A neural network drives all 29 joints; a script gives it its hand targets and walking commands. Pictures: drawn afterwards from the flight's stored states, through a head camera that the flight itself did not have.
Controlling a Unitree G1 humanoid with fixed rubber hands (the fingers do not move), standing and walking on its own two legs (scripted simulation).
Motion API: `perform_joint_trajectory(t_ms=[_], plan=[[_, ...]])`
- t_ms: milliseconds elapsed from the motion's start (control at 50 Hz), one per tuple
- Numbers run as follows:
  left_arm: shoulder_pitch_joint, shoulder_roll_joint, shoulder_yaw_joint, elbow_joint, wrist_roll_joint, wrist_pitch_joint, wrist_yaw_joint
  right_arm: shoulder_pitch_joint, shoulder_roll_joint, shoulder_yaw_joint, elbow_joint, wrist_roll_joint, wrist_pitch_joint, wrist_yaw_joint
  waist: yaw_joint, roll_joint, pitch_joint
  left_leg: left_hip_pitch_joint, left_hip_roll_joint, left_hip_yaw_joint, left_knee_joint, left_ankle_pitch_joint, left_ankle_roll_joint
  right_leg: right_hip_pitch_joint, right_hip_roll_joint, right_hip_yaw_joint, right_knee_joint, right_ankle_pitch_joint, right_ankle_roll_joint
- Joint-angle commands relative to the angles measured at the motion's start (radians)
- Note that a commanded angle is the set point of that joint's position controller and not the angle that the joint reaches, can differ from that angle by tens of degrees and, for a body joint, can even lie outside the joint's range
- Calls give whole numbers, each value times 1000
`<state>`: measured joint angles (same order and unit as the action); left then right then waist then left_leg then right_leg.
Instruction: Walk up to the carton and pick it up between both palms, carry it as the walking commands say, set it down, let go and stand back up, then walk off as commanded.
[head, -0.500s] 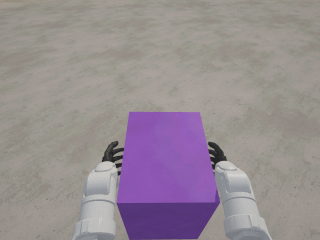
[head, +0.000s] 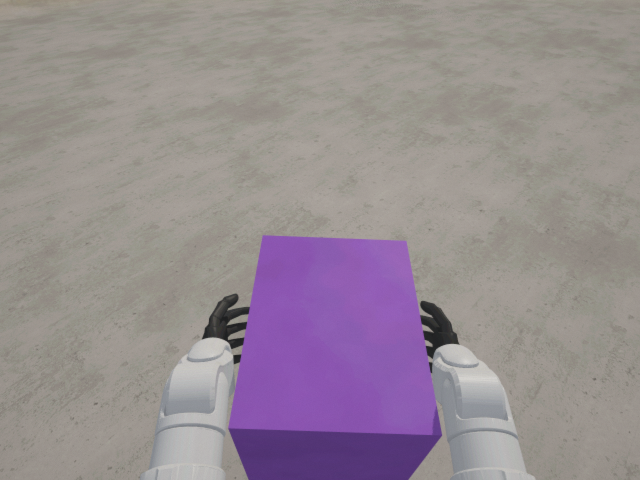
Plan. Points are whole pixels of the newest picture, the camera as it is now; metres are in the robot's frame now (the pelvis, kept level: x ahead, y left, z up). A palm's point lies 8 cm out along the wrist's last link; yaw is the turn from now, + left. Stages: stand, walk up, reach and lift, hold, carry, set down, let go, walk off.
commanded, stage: reach and lift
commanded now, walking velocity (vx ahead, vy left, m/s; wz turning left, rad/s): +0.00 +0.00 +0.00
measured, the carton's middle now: (329, 370) +0.29 -0.01 -0.03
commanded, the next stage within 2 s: hold in 0.30 s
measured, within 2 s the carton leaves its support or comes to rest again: neither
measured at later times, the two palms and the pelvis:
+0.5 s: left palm (215, 364) +0.26 +0.13 +0.05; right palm (449, 368) +0.26 -0.16 +0.03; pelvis -0.02 -0.01 +0.00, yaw +0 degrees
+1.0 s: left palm (209, 364) +0.26 +0.14 +0.05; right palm (443, 368) +0.26 -0.15 +0.03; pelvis -0.01 +0.00 +0.00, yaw +0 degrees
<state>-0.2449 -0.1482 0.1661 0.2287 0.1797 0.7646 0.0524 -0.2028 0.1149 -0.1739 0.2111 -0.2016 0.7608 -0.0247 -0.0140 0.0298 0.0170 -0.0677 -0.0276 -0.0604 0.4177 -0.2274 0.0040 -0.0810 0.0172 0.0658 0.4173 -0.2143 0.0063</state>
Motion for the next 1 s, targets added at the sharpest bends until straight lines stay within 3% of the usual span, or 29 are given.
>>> perform_joint_trajectory(t_ms=[0, 120, 560, 980], plan=[[-539, -1012, -617, -112, -249, -52, -231, -625, 915, 646, -176, 287, -54, 239, 1, -28, -308, 43, -42, -53, -49, 275, -4, 95, 66, 29, -29, 262, -10], [-551, -997, -631, -135, -257, -55, -234, -625, 931, 670, -196, 295, -54, 236, 4, -34, -326, 24, -48, -47, -39, 232, 0, 106, 63, 31, -22, 247, -8], [-646, -987, -597, -75, -252, -51, -264, -696, 984, 637, -103, 289, -46, 235, 9, -30, -265, -53, -48, -31, -36, 12, 11, 68, 48, 28, -26, 41, -11], [-553, -993, -626, -117, -252, -42, -258, -614, 959, 657, -171, 284, -42, 231, 10, -22, -272, -14, -47, -40, -43, 145, 3, 82, 61, 26, -29, 158, -14]])
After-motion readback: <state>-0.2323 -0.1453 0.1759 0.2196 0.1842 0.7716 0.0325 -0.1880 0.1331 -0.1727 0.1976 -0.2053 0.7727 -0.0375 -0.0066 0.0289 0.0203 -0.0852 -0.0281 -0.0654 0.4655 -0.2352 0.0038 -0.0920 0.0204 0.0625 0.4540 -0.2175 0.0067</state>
